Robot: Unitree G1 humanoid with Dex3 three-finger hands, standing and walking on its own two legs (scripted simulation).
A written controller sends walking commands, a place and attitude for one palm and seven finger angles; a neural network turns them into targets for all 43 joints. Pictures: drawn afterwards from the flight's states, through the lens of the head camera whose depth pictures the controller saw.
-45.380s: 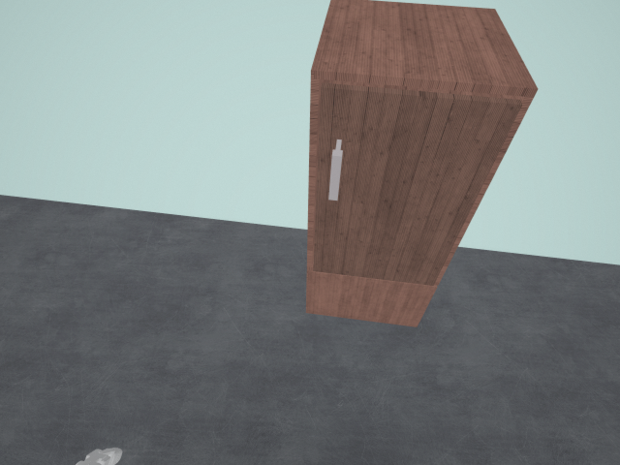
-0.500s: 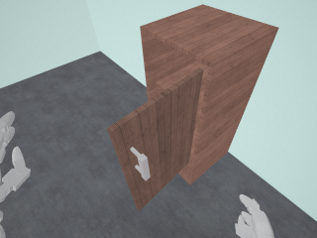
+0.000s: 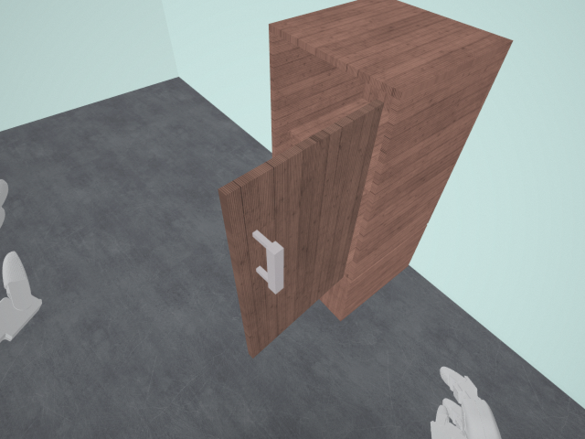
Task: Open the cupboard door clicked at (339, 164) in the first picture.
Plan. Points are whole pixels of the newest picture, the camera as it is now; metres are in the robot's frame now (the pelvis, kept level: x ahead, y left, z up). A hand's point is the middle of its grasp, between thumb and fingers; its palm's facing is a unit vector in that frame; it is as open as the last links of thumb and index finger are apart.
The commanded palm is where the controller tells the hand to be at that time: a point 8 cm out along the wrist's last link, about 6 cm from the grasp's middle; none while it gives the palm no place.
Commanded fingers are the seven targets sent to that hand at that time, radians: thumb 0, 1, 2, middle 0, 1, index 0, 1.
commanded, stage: step back with the hand held close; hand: left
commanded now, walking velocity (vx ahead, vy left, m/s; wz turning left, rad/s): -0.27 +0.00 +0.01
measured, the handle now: (267, 262) +0.40 +0.08 -0.03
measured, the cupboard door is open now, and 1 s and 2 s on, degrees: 95 95 95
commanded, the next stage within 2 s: stop stepping back and stand still in 0.78 s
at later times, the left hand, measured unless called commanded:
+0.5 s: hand (33, 347) +0.16 +0.25 +0.16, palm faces +0.37 -0.79 -0.49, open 7.4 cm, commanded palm +0.09 +0.30 +0.19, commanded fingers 0.00 0.90 0.90 -0.20 -0.30 -0.20 -0.30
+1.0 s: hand out of the picture +0.06 +0.24 +0.17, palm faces +0.34 -0.83 -0.45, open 7.4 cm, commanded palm -0.01 +0.28 +0.19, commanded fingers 0.00 0.90 0.90 -0.20 -0.30 -0.20 -0.30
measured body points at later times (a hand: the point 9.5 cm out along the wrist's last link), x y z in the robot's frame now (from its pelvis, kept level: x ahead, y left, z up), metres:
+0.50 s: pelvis -0.05 -0.01 +0.00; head -0.01 +0.01 +0.45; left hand +0.13 +0.29 +0.19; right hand +0.15 -0.24 -0.07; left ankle +0.03 +0.09 -0.73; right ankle +0.00 -0.12 -0.73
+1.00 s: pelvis -0.17 -0.01 +0.01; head -0.12 +0.03 +0.45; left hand +0.04 +0.28 +0.20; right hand +0.03 -0.22 -0.06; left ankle -0.02 +0.09 -0.72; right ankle -0.29 -0.13 -0.72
